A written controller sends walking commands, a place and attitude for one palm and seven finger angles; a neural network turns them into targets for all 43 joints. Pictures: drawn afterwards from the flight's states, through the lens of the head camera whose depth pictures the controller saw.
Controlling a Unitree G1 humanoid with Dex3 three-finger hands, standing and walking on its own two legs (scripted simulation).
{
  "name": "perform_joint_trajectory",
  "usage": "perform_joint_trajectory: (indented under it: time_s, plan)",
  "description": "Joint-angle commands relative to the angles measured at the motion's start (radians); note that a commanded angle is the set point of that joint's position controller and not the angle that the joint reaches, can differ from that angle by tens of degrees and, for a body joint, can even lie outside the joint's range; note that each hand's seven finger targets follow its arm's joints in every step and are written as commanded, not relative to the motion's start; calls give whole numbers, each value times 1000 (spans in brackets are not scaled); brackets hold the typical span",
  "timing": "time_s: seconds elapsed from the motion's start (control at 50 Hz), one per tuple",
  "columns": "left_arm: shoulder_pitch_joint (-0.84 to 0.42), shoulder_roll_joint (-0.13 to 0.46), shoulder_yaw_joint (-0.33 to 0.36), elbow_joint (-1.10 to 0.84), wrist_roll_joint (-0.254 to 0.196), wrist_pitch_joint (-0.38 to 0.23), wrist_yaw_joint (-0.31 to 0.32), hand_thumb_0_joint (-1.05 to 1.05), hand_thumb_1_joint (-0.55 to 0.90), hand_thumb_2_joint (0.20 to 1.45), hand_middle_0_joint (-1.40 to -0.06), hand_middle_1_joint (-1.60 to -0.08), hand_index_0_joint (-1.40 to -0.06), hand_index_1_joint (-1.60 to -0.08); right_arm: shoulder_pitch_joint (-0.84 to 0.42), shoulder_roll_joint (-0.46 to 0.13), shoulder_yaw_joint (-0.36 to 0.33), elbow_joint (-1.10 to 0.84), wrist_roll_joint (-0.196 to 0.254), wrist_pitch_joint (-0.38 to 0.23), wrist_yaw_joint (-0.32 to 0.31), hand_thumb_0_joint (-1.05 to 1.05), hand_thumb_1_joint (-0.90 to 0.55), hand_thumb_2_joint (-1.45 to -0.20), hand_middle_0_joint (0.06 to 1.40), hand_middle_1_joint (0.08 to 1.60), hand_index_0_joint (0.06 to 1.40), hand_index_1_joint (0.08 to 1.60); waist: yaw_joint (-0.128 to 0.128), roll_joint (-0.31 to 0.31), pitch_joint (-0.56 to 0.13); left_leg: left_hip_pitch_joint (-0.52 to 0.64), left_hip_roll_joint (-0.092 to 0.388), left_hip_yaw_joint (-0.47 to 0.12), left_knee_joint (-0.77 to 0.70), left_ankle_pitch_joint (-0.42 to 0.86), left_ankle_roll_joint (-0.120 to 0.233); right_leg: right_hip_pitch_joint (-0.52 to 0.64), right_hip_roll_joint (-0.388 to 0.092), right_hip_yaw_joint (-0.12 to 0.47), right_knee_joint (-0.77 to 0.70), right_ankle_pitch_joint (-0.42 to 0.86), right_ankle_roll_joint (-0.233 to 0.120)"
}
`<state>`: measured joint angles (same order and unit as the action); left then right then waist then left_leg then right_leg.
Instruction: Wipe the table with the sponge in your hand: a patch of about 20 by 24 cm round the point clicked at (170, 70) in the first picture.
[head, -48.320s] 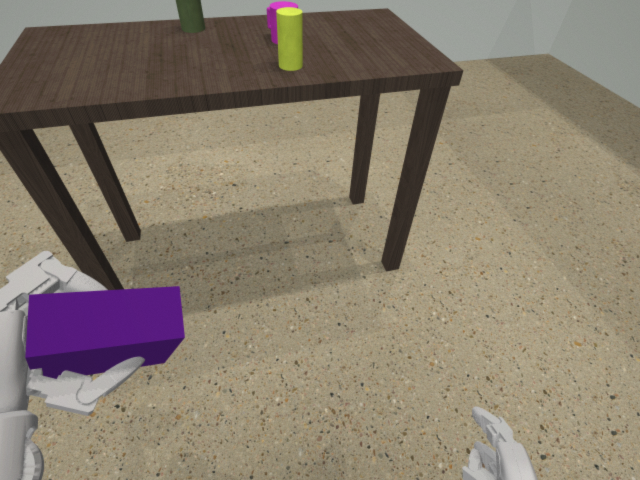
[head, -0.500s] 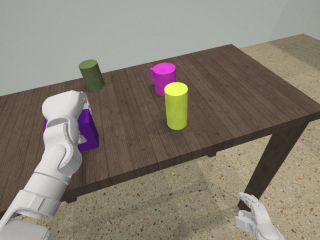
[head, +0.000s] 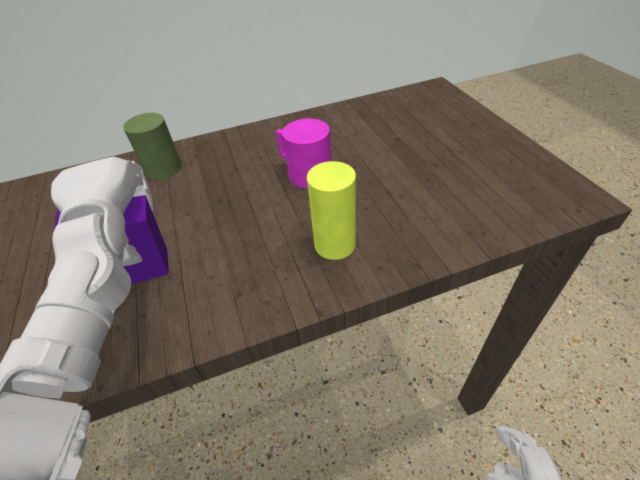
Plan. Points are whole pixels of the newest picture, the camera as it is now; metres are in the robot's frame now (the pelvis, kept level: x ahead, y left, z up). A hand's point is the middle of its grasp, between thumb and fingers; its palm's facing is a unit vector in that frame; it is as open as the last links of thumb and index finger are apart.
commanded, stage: wipe forward along the middle lane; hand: left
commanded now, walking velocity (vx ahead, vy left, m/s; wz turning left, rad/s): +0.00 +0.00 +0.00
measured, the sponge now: (122, 254) +0.37 +0.31 +0.10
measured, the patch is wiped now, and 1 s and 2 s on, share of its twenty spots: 0.75 0.90 0.95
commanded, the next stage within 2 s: slide back across to the first lane in 0.36 s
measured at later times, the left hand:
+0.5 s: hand (107, 197) +0.42 +0.32 +0.16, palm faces -0.06 +0.00 -1.00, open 9.5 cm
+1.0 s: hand (50, 211) +0.39 +0.39 +0.16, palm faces -0.03 -0.01 -1.00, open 9.5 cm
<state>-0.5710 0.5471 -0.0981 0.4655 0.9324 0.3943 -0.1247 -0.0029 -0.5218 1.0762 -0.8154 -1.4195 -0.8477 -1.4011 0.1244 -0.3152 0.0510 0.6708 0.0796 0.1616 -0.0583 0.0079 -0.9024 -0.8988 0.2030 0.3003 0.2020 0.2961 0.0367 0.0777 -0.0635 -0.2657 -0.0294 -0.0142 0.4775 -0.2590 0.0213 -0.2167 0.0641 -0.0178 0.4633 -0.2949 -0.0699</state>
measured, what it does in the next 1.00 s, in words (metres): stands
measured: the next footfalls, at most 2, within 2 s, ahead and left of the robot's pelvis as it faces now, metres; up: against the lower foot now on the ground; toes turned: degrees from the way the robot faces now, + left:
none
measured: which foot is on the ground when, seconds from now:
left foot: down 0.00-1.00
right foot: down 0.00-1.00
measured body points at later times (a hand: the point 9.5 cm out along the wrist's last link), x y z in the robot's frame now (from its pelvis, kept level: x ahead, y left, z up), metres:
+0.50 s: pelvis +0.00 +0.02 +0.00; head +0.03 -0.01 +0.45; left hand +0.42 +0.32 +0.21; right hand +0.14 -0.24 -0.12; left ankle -0.01 +0.11 -0.74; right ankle -0.04 -0.07 -0.74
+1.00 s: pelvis +0.01 +0.05 +0.00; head +0.04 +0.02 +0.45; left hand +0.38 +0.38 +0.21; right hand +0.20 -0.19 -0.11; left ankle -0.01 +0.11 -0.74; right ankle -0.04 -0.07 -0.74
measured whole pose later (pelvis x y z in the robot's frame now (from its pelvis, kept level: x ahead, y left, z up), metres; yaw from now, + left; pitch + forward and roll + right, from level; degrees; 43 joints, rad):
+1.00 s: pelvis +0.01 +0.05 +0.00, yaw +1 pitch +5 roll -1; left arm -0.62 0.65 -0.04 0.51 0.94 0.31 -0.16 -0.01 -0.50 1.07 -0.80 -1.42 -0.83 -1.43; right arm 0.10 -0.30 0.03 0.64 0.08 0.16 -0.03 0.01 -0.90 -0.90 0.20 0.30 0.20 0.30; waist 0.05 0.08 -0.04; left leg -0.28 -0.08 -0.02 0.43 -0.23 0.08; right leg -0.20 0.02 -0.02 0.36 -0.25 -0.01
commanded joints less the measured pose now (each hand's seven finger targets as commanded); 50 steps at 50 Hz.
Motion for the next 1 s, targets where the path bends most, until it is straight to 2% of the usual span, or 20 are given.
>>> perform_joint_trajectory:
  time_s: [0.0,0.06,0.08,0.12,0.16,0.22,0.28,0.3,0.4,0.44,0.48,0.52,0.6,0.7,0.74,0.76,0.86,0.88,0.92,0.98]
  plan:
    - [-276,239,38,44,64,-3,19,0,100,1300,-1200,-1600,-1200,-1600,-128,-120,-42,-149,-1,-37,-8,0,-900,-900,200,300,200,300,-13,-116,-150,8,-30,29,-21,215,35,80,-42,71,-70,360,16]
    - [-279,303,92,27,53,-32,12,0,100,1300,-1200,-1600,-1200,-1600,-122,-127,-44,-157,-5,-34,-4,0,-900,-900,200,300,200,300,-5,-106,-205,6,-29,21,-16,230,37,115,-47,82,-62,400,13]
    - [-307,273,58,45,55,-32,9,0,100,1300,-1200,-1600,-1200,-1600,-113,-122,-45,-153,-4,-32,-7,0,-900,-900,200,300,200,300,-11,-109,-223,12,-32,28,-12,235,39,122,-48,72,-57,410,17]
    - [-282,251,51,81,46,-45,4,0,100,1300,-1200,-1600,-1200,-1600,-100,-125,-46,-151,-1,-31,-5,0,-900,-900,200,300,200,300,-17,-134,-198,5,-28,29,-11,234,39,107,-45,66,-61,420,21]
    - [-292,326,112,76,39,-68,2,0,100,1300,-1200,-1600,-1200,-1600,-100,-132,-48,-154,-6,-29,-6,0,-900,-900,200,300,200,300,-10,-132,-206,-4,-28,24,-10,242,41,120,-50,79,-60,447,19]
    - [-300,261,62,104,49,-89,7,0,100,1300,-1200,-1600,-1200,-1600,-82,-129,-50,-149,-3,-24,-5,0,-900,-900,200,300,200,300,-18,-130,-193,5,-28,29,-12,248,42,93,-43,58,-61,433,19]
    - [-367,342,112,142,67,-103,19,0,100,1300,-1200,-1600,-1200,-1600,-62,-136,-53,-135,-6,-16,-7,0,-900,-900,200,300,200,300,-20,-120,-191,-6,-26,24,-20,241,42,89,-42,63,-66,408,15]
    - [-371,297,76,161,68,-105,20,0,100,1300,-1200,-1600,-1200,-1600,-60,-132,-52,-136,-4,-15,-7,0,-900,-900,200,300,200,300,-26,-124,-175,-6,-29,27,-19,242,43,77,-40,55,-68,404,16]
    - [-482,325,74,248,91,-117,30,0,100,1300,-1200,-1600,-1200,-1600,-32,-135,-55,-112,-3,-8,-10,0,-900,-900,200,300,200,300,-41,-99,-184,1,-23,22,-31,228,42,50,-38,48,-82,343,10]
    - [-454,293,60,237,85,-128,27,0,100,1300,-1200,-1600,-1200,-1600,-22,-134,-59,-120,-3,-9,-6,0,-900,-900,200,300,200,300,-34,-92,-228,27,-22,18,-27,264,42,63,-36,40,-77,371,7]
    - [-431,358,115,201,80,-149,28,0,100,1300,-1200,-1600,-1200,-1600,-22,-136,-64,-133,-7,-6,-4,0,-900,-900,200,300,200,300,-16,-90,-305,40,-23,16,-21,304,46,123,-40,48,-64,424,7]
    - [-381,363,134,148,70,-165,31,0,100,1300,-1200,-1600,-1200,-1600,-30,-133,-63,-146,-7,-2,2,0,-900,-900,200,300,200,300,-4,-91,-332,49,-22,13,-16,350,46,155,-41,45,-51,480,6]
    - [-351,336,136,60,48,-159,43,0,100,1300,-1200,-1600,-1200,-1600,-66,-129,-66,-161,-5,5,15,0,-900,-900,200,300,200,300,1,-67,-257,68,-9,2,-38,368,47,104,-33,25,-68,417,1]
    - [-352,442,229,-67,58,-121,77,0,100,1300,-1200,-1600,-1200,-1600,-93,-128,-68,-169,-12,-4,26,0,-900,-900,200,300,200,300,34,-16,-300,102,-7,-11,-43,464,42,148,-28,27,-63,434,-10]
    - [-365,409,200,-58,55,-94,73,0,100,1300,-1200,-1600,-1200,-1600,-106,-127,-64,-160,-8,-3,29,0,-900,-900,200,300,200,300,25,-30,-258,98,-2,-13,-60,429,37,120,-27,18,-79,384,-9]
    - [-403,444,220,-82,44,-96,68,0,100,1300,-1200,-1600,-1200,-1600,-116,-133,-63,-161,-8,-7,28,0,-900,-900,200,300,200,300,20,-30,-251,98,0,-15,-66,414,37,118,-29,24,-87,373,-11]
    - [-453,448,200,-140,45,-80,32,0,100,1300,-1200,-1600,-1200,-1600,-125,-130,-62,-167,-6,-25,22,0,-900,-900,200,300,200,300,10,6,-327,171,2,-31,-58,496,30,123,-30,18,-89,390,-11]
    - [-452,414,170,-145,46,-81,21,0,100,1300,-1200,-1600,-1200,-1600,-118,-125,-62,-171,-6,-29,22,0,-900,-900,200,300,200,300,8,20,-347,194,2,-38,-50,536,28,117,-29,13,-86,391,-8]
    - [-445,363,129,-137,34,-87,-5,0,100,1300,-1200,-1600,-1200,-1600,-109,-123,-62,-167,-5,-30,20,0,-900,-900,200,300,200,300,-10,9,-315,228,12,-51,-48,552,24,67,-25,-1,-101,367,-5]
    - [-469,374,131,-172,38,-119,-28,0,100,1300,-1200,-1600,-1200,-1600,-95,-122,-62,-172,-9,-41,17,0,-900,-900,200,300,200,300,-12,15,-334,266,13,-69,-41,592,17,51,-23,-7,-103,354,-9]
